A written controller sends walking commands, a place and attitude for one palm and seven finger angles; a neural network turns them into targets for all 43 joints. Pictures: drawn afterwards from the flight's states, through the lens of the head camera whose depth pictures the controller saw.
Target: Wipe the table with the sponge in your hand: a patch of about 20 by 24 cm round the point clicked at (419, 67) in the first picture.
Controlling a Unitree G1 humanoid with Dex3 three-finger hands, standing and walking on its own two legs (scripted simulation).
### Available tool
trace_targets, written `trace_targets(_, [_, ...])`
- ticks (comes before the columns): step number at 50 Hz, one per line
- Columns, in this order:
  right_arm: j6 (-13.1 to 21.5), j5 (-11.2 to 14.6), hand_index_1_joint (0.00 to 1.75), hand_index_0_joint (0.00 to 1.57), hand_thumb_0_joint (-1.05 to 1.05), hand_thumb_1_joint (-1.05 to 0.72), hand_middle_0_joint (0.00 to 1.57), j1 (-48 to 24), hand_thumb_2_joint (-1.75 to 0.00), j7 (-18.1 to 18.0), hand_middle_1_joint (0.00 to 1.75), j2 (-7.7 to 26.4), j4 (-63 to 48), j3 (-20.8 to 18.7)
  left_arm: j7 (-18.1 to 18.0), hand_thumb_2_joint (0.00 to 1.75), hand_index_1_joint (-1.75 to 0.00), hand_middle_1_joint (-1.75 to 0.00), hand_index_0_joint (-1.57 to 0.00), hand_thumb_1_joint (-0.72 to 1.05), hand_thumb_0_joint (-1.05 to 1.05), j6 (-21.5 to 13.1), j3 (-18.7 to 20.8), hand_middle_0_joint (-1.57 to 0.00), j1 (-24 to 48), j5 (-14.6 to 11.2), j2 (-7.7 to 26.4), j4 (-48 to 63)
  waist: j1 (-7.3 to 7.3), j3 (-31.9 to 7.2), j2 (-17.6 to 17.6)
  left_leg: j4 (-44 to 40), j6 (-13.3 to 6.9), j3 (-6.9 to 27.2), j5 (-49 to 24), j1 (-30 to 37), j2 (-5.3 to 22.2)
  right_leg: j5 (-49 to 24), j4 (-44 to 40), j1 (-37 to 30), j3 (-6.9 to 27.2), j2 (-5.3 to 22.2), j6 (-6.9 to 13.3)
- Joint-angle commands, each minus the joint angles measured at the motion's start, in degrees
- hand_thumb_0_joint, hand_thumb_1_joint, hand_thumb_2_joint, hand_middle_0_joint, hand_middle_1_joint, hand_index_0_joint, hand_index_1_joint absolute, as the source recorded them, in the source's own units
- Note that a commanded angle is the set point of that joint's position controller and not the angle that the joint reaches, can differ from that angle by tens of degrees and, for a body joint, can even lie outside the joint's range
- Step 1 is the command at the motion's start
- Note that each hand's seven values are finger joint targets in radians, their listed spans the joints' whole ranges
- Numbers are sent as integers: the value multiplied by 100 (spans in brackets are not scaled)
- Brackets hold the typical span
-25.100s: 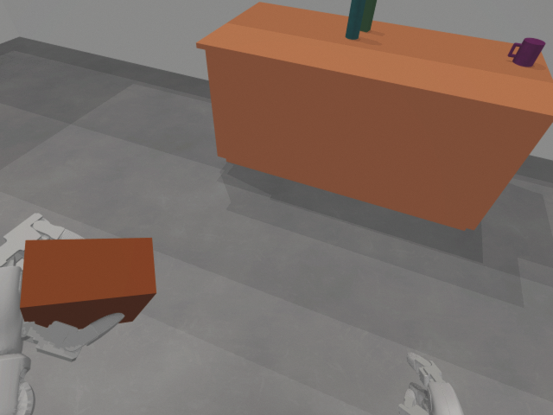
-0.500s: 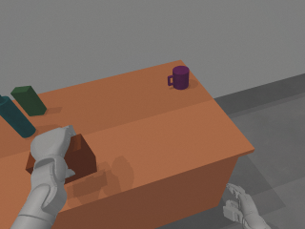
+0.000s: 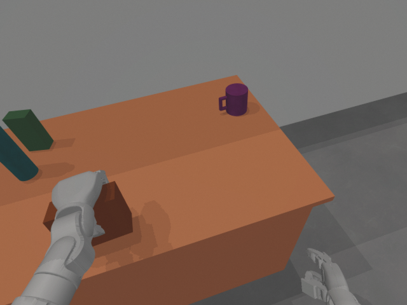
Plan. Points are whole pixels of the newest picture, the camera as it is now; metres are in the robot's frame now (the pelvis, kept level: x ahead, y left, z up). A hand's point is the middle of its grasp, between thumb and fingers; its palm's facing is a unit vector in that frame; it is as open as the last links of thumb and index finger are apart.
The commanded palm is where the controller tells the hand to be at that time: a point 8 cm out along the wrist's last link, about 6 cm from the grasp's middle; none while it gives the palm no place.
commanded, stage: move the sponge above the wiping area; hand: left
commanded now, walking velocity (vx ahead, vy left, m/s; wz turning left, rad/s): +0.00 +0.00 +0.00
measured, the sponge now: (95, 222) +0.27 +0.28 +0.00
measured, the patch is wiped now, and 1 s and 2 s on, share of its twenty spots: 0.00 0.00 0.00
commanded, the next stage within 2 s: none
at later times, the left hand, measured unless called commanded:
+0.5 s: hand (101, 218) +0.27 +0.26 +0.02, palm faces -0.20 -0.16 -0.97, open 10.2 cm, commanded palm +0.26 +0.27 +0.12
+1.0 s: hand (113, 215) +0.28 +0.24 +0.02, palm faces -0.18 -0.13 -0.98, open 10.1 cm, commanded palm +0.27 +0.26 +0.12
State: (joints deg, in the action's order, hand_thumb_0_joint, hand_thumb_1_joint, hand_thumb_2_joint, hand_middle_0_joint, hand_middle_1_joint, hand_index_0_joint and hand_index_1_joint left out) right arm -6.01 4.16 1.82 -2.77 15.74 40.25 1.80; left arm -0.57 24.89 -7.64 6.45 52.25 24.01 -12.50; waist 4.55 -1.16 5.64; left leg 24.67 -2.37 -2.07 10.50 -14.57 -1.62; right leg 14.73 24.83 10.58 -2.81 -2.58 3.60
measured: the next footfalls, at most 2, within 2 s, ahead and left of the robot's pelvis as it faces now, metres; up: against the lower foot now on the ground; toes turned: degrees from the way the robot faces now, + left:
none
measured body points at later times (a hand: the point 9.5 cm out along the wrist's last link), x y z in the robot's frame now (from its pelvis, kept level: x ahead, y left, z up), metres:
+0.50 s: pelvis +0.00 +0.00 +0.00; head +0.00 -0.03 +0.45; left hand +0.27 +0.27 +0.07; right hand +0.23 -0.22 -0.10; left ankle +0.03 +0.10 -0.74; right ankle -0.02 -0.08 -0.74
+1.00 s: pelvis +0.00 +0.00 +0.00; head +0.01 -0.03 +0.45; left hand +0.28 +0.24 +0.08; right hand +0.23 -0.23 -0.10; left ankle +0.03 +0.10 -0.74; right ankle -0.02 -0.08 -0.74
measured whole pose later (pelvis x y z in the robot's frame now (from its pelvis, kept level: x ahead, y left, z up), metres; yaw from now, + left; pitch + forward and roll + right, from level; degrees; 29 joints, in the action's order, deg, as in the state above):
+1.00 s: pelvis +0.00 +0.00 +0.00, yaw +0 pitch +0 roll +0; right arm -4.3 2.9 2.3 -4.2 16.0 39.1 1.0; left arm 0.1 14.7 -11.2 3.9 54.2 23.0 -9.5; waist 5.4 -0.1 4.4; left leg 26.3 -2.3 -1.8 11.5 -15.1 -1.4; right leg 15.3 25.8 10.8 -2.8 -2.9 3.8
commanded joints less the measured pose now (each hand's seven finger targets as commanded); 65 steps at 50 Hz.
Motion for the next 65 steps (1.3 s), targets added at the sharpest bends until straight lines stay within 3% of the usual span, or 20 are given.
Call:
trace_targets(1, [394, -92, 30, 20, 0, -90, 20, -938, -90, -121, 30, 509, -938, -257, -286, 130, -160, -160, -120, 10, 0, -843, 694, -120, 2165, 337, 1415, 1639, -48, -1640, -311, 53, -157, 576, -1037, 941, -83, -1678, -301, -198, 878, 120, 75])
trace_targets(5, [467, -187, 30, 20, 0, -90, 20, -829, -90, -133, 30, 534, -765, -342, -900, 130, -160, -160, -120, 10, 0, -1263, 1487, -120, 2307, 653, 2079, 1705, 163, -1801, 266, 67, -19, 710, -1304, 1026, -23, -1628, -191, -42, 1025, 46, 210])
trace_targets(6, [493, -163, 30, 20, 0, -90, 20, -816, -90, -117, 30, 460, -817, -350, -1044, 130, -160, -160, -120, 10, 0, -1241, 1290, -120, 2203, 620, 1714, 1678, 171, -1827, 336, 57, -18, 656, -1333, 988, 6, -1540, -156, -54, 855, 77, 184])
trace_targets(10, [433, -102, 30, 20, 0, -90, 20, -1001, -90, -50, 30, 599, -694, -377, -1353, 130, -160, -160, -120, 10, 0, -651, 1709, -120, 1718, 383, 1956, 1003, 306, -1754, -97, 18, 48, 600, -1270, 741, -32, -1614, -226, -255, 1034, 100, 196])
trace_targets(11, [419, -57, 30, 20, 0, -90, 20, -1021, -90, -15, 30, 534, -810, -358, -1285, 130, -160, -160, -120, 10, 0, -453, 1211, -120, 1537, 222, 1393, 998, 231, -1690, -153, -27, 39, 501, -1232, 638, -7, -1667, -212, -343, 847, 144, 121])
trace_targets(17, [176, 128, 30, 20, 0, -90, 20, -1245, -90, 42, 30, 637, -979, -232, -283, 130, -160, -160, -120, 10, 0, 415, 6, -120, 1104, -60, 565, 633, -123, -951, -912, -78, -64, 545, -903, 458, -65, -1689, -408, -135, 830, 194, 1])
trace_targets(22, [385, -20, 30, 20, 0, -90, 20, -990, -90, -70, 30, 519, -1015, -223, -28, 130, -160, -160, -120, 10, 0, -655, 183, -120, 2150, 200, 1047, 1598, -169, -1374, -425, 52, -196, 679, -841, 967, -58, -1358, -385, 90, 805, 127, 54])
trace_targets(27, [594, -229, 30, 20, 0, -90, 20, -834, -90, -158, 30, 438, -829, -337, -1053, 130, -160, -160, -120, 10, 0, -1572, 1240, -120, 2509, 768, 1784, 2111, 187, -1978, 597, 57, 67, 910, -1293, 1353, 110, -1113, -91, 280, 822, -24, 241])
trace_targets(30, [514, -196, 30, 20, 0, -90, 20, -945, -90, -113, 30, 551, -704, -362, -1525, 130, -160, -160, -120, 10, 0, -1128, 1669, -120, 2422, 659, 1997, 1636, 287, -1970, 231, 1, 189, 840, -1351, 1101, 85, -1150, -123, 139, 930, -25, 290])
trace_targets(33, [413, -47, 30, 20, 0, -90, 20, -1240, -90, -14, 30, 519, -756, -306, -1536, 130, -160, -160, -120, 10, 0, -362, 1104, -120, 1765, 214, 1207, 1010, 279, -1705, -413, -101, 172, 619, -1142, 811, 86, -1181, -284, -54, 783, 78, 146])
trace_targets(39, [47, 213, 30, 20, 0, -90, 20, -1472, -90, 21, 30, 638, -943, -118, -353, 130, -160, -160, -120, 10, 0, 947, -325, -120, 1309, -85, 306, 94, -109, -760, -1002, -200, -13, 558, -606, 373, -48, -1195, -530, -38, 807, 204, 3])
trace_targets(43, [143, 99, 30, 20, 0, -90, 20, -1220, -90, -36, 30, 601, -1112, -116, 217, 130, -160, -160, -120, 10, 0, 206, -342, -120, 2314, 189, 653, 986, -261, -1349, -711, 32, -192, 612, -673, 688, -116, -1325, -418, -49, 784, 184, 23])
trace_targets(45, [326, -41, 30, 20, 0, -90, 20, -1066, -90, -121, 30, 529, -1081, -162, 60, 130, -160, -160, -120, 10, 0, -703, 375, -120, 2821, 297, 1444, 1889, -142, -1856, -262, 109, -222, 682, -882, 1055, -88, -1529, -323, -215, 925, 121, 78])
trace_targets(48, [538, -213, 30, 20, 0, -90, 20, -838, -90, -195, 30, 399, -960, -270, -612, 130, -160, -160, -120, 10, 0, -1581, 1120, -120, 2245, 535, 1797, 2356, 155, -2301, 420, 155, -99, 739, -1547, 1379, -18, -1894, -101, -272, 932, 62, 192])
trace_targets(50, [543, -254, 30, 20, 0, -90, 20, -779, -90, -197, 30, 499, -812, -330, -1083, 130, -160, -160, -120, 10, 0, -1568, 1688, -120, 2270, 642, 2211, 2279, 246, -2112, 582, 109, 56, 821, -1640, 1250, 21, -1783, -102, -135, 1029, -13, 270])
trace_targets(54, [433, -70, 30, 20, 0, -90, 20, -1100, -90, -49, 30, 542, -716, -351, -1530, 130, -160, -160, -120, 10, 0, -685, 1310, -120, 1838, 329, 1429, 1098, 222, -1439, -233, -2, 103, 644, -1168, 779, 48, -1364, -303, 92, 940, 82, 199])
trace_targets(58, [214, 129, 30, 20, 0, -90, 20, -1427, -90, 30, 30, 631, -780, -251, -972, 130, -160, -160, -120, 10, 0, 483, 408, -120, 1145, -68, 667, 240, 117, -1081, -999, -155, 55, 509, -864, 447, -2, -1480, -449, -203, 880, 203, 16])
trace_targets(60, [122, 194, 30, 20, 0, -90, 20, -1514, -90, 49, 30, 665, -925, -215, -511, 130, -160, -160, -120, 10, 0, 809, -111, -120, 1029, -153, 326, 283, -26, -864, -896, -186, 14, 529, -792, 396, -57, -1525, -458, -188, 887, 213, 23])
trace_targets(63, [109, 175, 30, 20, 0, -90, 20, -1361, -90, 11, 30, 666, -1088, -134, 75, 130, -160, -160, -120, 10, 0, 659, -460, -120, 1626, -16, 409, 639, -224, -1056, -931, -11, -144, 588, -711, 504, -108, -1558, -446, -124, 816, 223, -8])
trace_targets(65, [201, 70, 30, 20, 0, -90, 20, -1234, -90, -47, 30, 625, -1103, -163, 168, 130, -160, -160, -120, 10, 0, 25, -37, -120, 2214, 166, 966, 1334, -222, -1470, -602, 82, -200, 593, -780, 741, -117, -1622, -377, -182, 909, 189, 21])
